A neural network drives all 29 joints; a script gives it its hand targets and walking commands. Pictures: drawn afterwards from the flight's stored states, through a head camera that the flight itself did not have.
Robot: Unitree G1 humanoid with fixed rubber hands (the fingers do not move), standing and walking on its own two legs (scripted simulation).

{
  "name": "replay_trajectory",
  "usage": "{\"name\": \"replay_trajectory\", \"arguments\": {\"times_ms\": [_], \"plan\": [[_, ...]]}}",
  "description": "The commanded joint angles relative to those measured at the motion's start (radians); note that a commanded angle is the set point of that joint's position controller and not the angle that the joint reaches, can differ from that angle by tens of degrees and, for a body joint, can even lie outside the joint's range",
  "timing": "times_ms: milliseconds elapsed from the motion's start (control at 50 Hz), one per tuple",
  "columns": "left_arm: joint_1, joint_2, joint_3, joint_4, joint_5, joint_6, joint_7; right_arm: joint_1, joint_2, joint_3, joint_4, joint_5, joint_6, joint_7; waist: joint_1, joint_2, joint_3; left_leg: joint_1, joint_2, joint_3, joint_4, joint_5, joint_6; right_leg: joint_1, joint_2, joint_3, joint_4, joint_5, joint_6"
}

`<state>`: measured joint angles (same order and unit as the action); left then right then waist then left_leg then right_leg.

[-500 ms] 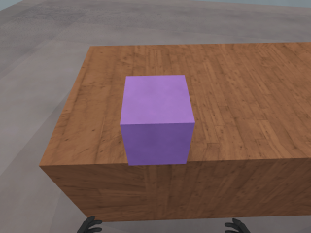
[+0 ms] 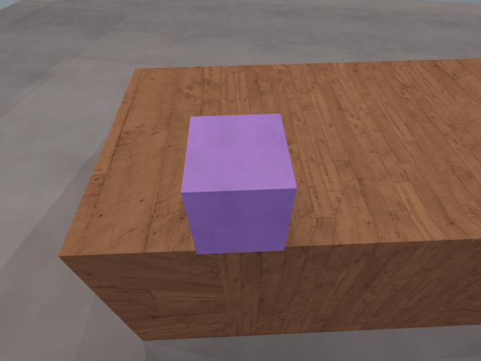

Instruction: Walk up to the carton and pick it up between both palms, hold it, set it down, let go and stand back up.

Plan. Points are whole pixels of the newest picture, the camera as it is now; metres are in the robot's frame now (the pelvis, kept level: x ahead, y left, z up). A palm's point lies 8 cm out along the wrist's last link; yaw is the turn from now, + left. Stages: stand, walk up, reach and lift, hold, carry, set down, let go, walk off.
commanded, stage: stand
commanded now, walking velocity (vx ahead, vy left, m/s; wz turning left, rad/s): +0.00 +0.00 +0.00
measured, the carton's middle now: (238, 184) +0.45 +0.03 +0.02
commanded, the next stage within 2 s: walk up in 1.92 s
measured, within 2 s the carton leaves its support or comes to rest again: neither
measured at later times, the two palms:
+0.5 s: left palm out of the picture +0.03 +0.22 -0.13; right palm out of the picture +0.02 -0.22 -0.13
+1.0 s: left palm out of the picture -0.02 +0.19 -0.14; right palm out of the picture -0.02 -0.20 -0.14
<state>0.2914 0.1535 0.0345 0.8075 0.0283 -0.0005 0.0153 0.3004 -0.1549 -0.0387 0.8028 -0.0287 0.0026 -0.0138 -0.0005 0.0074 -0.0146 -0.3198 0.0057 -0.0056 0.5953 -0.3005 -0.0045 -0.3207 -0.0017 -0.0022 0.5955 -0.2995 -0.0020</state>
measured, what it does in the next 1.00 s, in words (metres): stands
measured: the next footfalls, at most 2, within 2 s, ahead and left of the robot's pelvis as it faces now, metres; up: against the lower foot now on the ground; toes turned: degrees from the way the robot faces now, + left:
none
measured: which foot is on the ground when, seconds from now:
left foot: down 0.00-1.00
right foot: down 0.00-1.00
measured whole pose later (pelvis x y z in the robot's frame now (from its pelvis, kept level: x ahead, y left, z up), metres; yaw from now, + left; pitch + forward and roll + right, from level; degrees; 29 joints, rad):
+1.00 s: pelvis +0.00 +0.00 +0.01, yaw +0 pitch -2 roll +0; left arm 0.30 0.09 0.03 1.14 0.01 0.00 0.04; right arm 0.30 -0.09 -0.03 1.14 -0.02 0.00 -0.05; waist 0.00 0.00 0.03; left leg -0.19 0.01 -0.01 0.45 -0.24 -0.01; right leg -0.20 0.00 0.01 0.46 -0.24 0.00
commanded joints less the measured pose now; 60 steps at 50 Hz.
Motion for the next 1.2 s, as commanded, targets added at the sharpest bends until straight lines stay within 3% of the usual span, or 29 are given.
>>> {"name": "replay_trajectory", "arguments": {"times_ms": [0, 80, 100, 120, 260, 300, 380, 420, 460, 500, 540, 560, 580, 600, 660, 700, 720, 760, 800, 820, 840, 860, 920, 960, 980, 1080, 1140, 1160, 1180], "plan": [[0.008, 0.068, 0.024, -0.042, -0.003, -0.023, 0.005, 0.016, -0.081, -0.028, -0.039, -0.003, -0.024, -0.006, 0.001, 0.024, -0.022, 0.009, 0.046, -0.074, -0.122, 0.053, 0.054, 0.027, -0.039, 0.053, -0.094, 0.104, -0.038], [0.027, 0.08, 0.032, 0.0, -0.01, -0.024, 0.011, 0.029, -0.077, -0.03, -0.001, 0.005, -0.021, -0.011, 0.009, -0.027, 0.013, 0.013, 0.042, -0.07, -0.124, 0.108, 0.054, 0.025, -0.048, 0.067, -0.112, 0.128, -0.043], [0.021, 0.077, 0.03, 0.004, -0.009, -0.022, 0.013, 0.017, -0.069, -0.027, 0.005, 0.003, -0.022, -0.017, 0.006, 0.001, -0.002, 0.022, 0.046, -0.068, -0.127, 0.113, 0.054, 0.031, -0.054, 0.07, -0.114, 0.13, -0.045], [-0.007, 0.074, 0.026, 0.005, -0.004, -0.024, 0.014, 0.013, -0.092, -0.038, 0.014, 0.005, -0.019, -0.016, -0.002, -0.002, 0.021, 0.014, 0.039, -0.06, -0.116, 0.128, 0.05, 0.014, -0.066, 0.086, -0.14, 0.121, -0.058], [0.023, 0.082, 0.038, 0.089, -0.011, -0.021, 0.018, 0.053, -0.061, -0.033, 0.093, 0.008, -0.022, -0.019, -0.006, -0.032, 0.02, 0.076, 0.043, -0.056, -0.139, 0.134, 0.042, 0.04, -0.067, 0.095, -0.182, 0.129, -0.05], [0.013, 0.086, 0.038, 0.1, -0.006, -0.023, 0.017, 0.03, -0.075, -0.038, 0.111, 0.01, -0.02, -0.024, 0.001, 0.015, 0.025, 0.066, 0.054, -0.068, -0.171, 0.134, 0.046, 0.057, -0.061, 0.082, -0.177, 0.153, -0.044], [0.025, 0.057, 0.032, 0.157, -0.01, -0.026, 0.023, 0.056, -0.068, -0.041, 0.167, 0.011, -0.024, -0.021, -0.01, -0.018, 0.044, 0.082, 0.058, -0.066, -0.179, 0.161, 0.039, 0.083, -0.067, 0.082, -0.184, 0.191, -0.044], [0.053, 0.061, 0.034, 0.181, -0.012, -0.028, 0.024, 0.051, -0.06, -0.039, 0.183, 0.01, -0.023, -0.024, 0.005, 0.001, 0.046, 0.096, 0.062, -0.066, -0.18, 0.178, 0.046, 0.087, -0.061, 0.076, -0.181, 0.199, -0.037], [0.022, 0.025, 0.027, 0.191, -0.011, -0.025, 0.025, 0.083, -0.055, -0.039, 0.208, 0.013, -0.019, -0.027, -0.016, -0.02, 0.041, 0.113, 0.066, -0.065, -0.188, 0.168, 0.044, 0.085, -0.067, 0.079, -0.196, 0.197, -0.042], [0.04, 0.044, 0.031, 0.215, -0.019, -0.025, 0.027, 0.058, -0.068, -0.038, 0.22, 0.01, -0.02, -0.031, 0.003, -0.028, 0.034, 0.099, 0.063, -0.071, -0.192, 0.192, 0.048, 0.114, -0.059, 0.068, -0.186, 0.212, -0.037], [0.022, 0.056, 0.029, 0.225, -0.012, -0.02, 0.031, 0.047, -0.068, -0.04, 0.228, 0.009, -0.023, -0.028, -0.002, 0.012, 0.04, 0.104, 0.064, -0.069, -0.209, 0.205, 0.044, 0.113, -0.066, 0.074, -0.187, 0.214, -0.041], [0.026, 0.05, 0.029, 0.228, -0.013, -0.02, 0.032, 0.052, -0.055, -0.038, 0.237, 0.007, -0.02, -0.027, -0.003, 0.039, 0.048, 0.102, 0.059, -0.063, -0.211, 0.171, 0.044, 0.114, -0.065, 0.069, -0.194, 0.203, -0.033], [0.043, 0.066, 0.034, 0.246, -0.017, -0.018, 0.028, 0.059, -0.049, -0.033, 0.244, 0.01, -0.022, -0.03, 0.005, -0.01, 0.039, 0.106, 0.064, -0.074, -0.217, 0.166, 0.044, 0.118, -0.061, 0.072, -0.196, 0.185, -0.037], [0.039, 0.067, 0.034, 0.253, -0.015, -0.018, 0.03, 0.068, -0.021, -0.023, 0.255, 0.011, -0.022, -0.028, -0.006, -0.01, 0.05, 0.121, 0.065, -0.064, -0.211, 0.186, 0.037, 0.113, -0.064, 0.067, -0.192, 0.203, -0.033], [0.063, 0.009, 0.019, 0.282, -0.013, -0.015, 0.032, 0.078, -0.021, -0.02, 0.285, 0.012, -0.017, -0.034, 0.006, 0.01, 0.064, 0.105, 0.059, -0.058, -0.21, 0.189, 0.035, 0.124, -0.07, 0.068, -0.199, 0.198, -0.036], [0.073, 0.031, 0.024, 0.294, -0.016, -0.012, 0.03, 0.075, -0.023, -0.016, 0.278, 0.012, -0.018, -0.033, 0.007, -0.045, 0.087, 0.113, 0.066, -0.074, -0.216, 0.168, 0.041, 0.103, -0.062, 0.064, -0.208, 0.189, -0.027], [0.048, 0.02, 0.016, 0.293, -0.016, -0.011, 0.032, 0.067, -0.037, -0.018, 0.281, 0.011, -0.018, -0.033, -0.004, -0.026, 0.102, 0.104, 0.066, -0.064, -0.222, 0.177, 0.04, 0.084, -0.066, 0.071, -0.21, 0.183, -0.027], [0.063, 0.012, 0.013, 0.3, -0.013, -0.011, 0.032, 0.075, -0.017, -0.014, 0.296, 0.012, -0.012, -0.034, 0.004, 0.004, 0.083, 0.115, 0.06, -0.057, -0.218, 0.161, 0.035, 0.104, -0.069, 0.071, -0.204, 0.167, -0.028], [0.056, 0.016, 0.015, 0.302, -0.017, -0.012, 0.034, 0.081, -0.005, -0.008, 0.306, 0.01, -0.012, -0.034, -0.002, -0.023, 0.081, 0.129, 0.06, -0.056, -0.224, 0.174, 0.033, 0.096, -0.067, 0.069, -0.214, 0.172, -0.031], [0.07, -0.003, 0.007, 0.313, -0.012, -0.011, 0.034, 0.086, -0.004, -0.009, 0.313, 0.011, -0.011, -0.034, -0.007, 0.0, 0.076, 0.143, 0.061, -0.06, -0.22, 0.163, 0.032, 0.087, -0.064, 0.075, -0.22, 0.154, -0.028], [0.068, 0.018, 0.01, 0.315, -0.018, -0.01, 0.033, 0.071, 0.016, -0.002, 0.315, 0.01, -0.009, -0.034, 0.001, -0.026, 0.112, 0.113, 0.062, -0.068, -0.218, 0.152, 0.028, 0.08, -0.056, 0.065, -0.225, 0.141, -0.02], [0.062, 0.012, 0.009, 0.314, -0.013, -0.01, 0.032, 0.081, -0.022, -0.011, 0.317, 0.01, -0.005, -0.035, -0.003, 0.012, 0.086, 0.111, 0.057, -0.053, -0.228, 0.132, 0.029, 0.096, -0.064, 0.074, -0.223, 0.135, -0.027], [0.074, 0.024, 0.009, 0.321, -0.014, -0.008, 0.031, 0.056, -0.009, -0.004, 0.316, 0.011, -0.001, -0.039, 0.008, -0.011, 0.103, 0.098, 0.052, -0.055, -0.228, 0.093, 0.027, 0.084, -0.057, 0.079, -0.225, 0.094, -0.019], [0.045, 0.019, 0.007, 0.315, -0.011, -0.004, 0.032, 0.092, -0.006, -0.004, 0.327, 0.012, -0.004, -0.037, -0.008, -0.03, 0.096, 0.103, 0.051, -0.054, -0.23, 0.105, 0.028, 0.076, -0.062, 0.084, -0.229, 0.075, -0.029], [0.069, 0.005, 0.004, 0.321, -0.015, -0.005, 0.028, 0.08, 0.003, -0.001, 0.328, 0.009, -0.004, -0.038, 0.004, 0.016, 0.085, 0.085, 0.059, -0.064, -0.229, 0.091, 0.029, 0.097, -0.058, 0.069, -0.218, 0.104, -0.024], [0.076, 0.03, 0.004, 0.334, -0.005, -0.007, 0.034, 0.079, -0.038, -0.005, 0.324, 0.011, -0.01, -0.039, 0.003, -0.028, 0.083, 0.099, 0.061, -0.062, -0.232, 0.1, 0.03, 0.088, -0.058, 0.081, -0.225, 0.109, -0.026], [0.09, -0.003, -0.006, 0.343, -0.015, -0.005, 0.032, 0.082, 0.001, 0.004, 0.329, 0.012, -0.005, -0.036, 0.012, -0.025, 0.124, 0.071, 0.056, -0.064, -0.233, 0.086, 0.029, 0.078, -0.066, 0.082, -0.236, 0.088, -0.027], [0.107, -0.018, -0.012, 0.345, -0.015, -0.004, 0.03, 0.109, -0.01, 0.003, 0.341, 0.014, -0.001, -0.033, 0.0, 0.009, 0.114, 0.085, 0.053, -0.057, -0.231, 0.074, 0.025, 0.077, -0.059, 0.081, -0.226, 0.092, -0.021], [0.097, 0.021, 0.001, 0.338, -0.013, -0.003, 0.034, 0.1, 0.0, 0.007, 0.337, 0.004, 0.001, -0.034, 0.004, -0.008, 0.108, 0.078, 0.053, -0.058, -0.234, 0.082, 0.025, 0.075, -0.065, 0.08, -0.239, 0.055, -0.024]]}}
